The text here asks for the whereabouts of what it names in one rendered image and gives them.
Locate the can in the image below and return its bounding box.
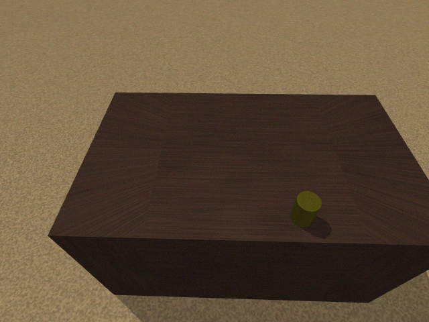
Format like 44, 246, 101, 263
290, 191, 322, 227

